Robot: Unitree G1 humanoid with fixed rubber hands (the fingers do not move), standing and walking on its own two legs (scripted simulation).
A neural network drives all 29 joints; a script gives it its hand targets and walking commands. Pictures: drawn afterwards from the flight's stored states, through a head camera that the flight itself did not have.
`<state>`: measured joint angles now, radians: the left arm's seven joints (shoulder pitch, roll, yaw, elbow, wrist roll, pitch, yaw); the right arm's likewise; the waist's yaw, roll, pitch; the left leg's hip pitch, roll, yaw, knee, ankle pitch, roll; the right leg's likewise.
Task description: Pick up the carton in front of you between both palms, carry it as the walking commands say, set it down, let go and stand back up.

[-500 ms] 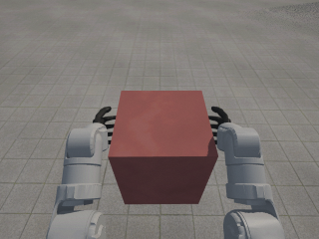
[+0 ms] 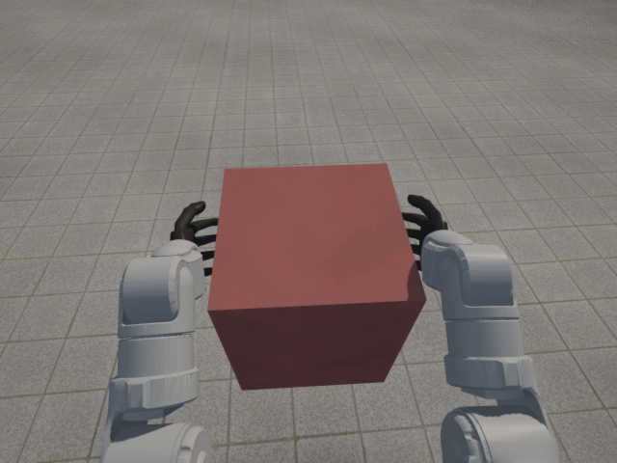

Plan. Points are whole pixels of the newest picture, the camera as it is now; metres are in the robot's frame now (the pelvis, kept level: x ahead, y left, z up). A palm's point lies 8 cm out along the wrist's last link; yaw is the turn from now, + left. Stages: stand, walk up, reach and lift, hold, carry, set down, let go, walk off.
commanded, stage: carry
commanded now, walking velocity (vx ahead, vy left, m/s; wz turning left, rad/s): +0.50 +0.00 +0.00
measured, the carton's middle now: (310, 283) +0.36 -0.02 +0.06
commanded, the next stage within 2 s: none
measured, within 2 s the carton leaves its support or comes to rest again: neither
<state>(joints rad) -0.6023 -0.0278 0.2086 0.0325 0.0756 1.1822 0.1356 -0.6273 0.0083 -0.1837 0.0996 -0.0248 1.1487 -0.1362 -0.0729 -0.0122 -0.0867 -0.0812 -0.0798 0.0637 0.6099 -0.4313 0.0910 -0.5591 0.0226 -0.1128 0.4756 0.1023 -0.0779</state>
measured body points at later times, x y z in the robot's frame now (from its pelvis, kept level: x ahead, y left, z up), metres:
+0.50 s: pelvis +0.27 +0.00 +0.01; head +0.30 -0.01 +0.45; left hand +0.64 +0.15 +0.12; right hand +0.64 -0.15 +0.11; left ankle +0.42 +0.12 -0.70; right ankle +0.15 -0.07 -0.73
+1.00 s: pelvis +0.59 -0.01 +0.01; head +0.56 -0.01 +0.46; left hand +0.86 +0.13 +0.10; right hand +0.85 -0.17 +0.10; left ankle +0.45 +0.09 -0.73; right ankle +0.71 -0.13 -0.72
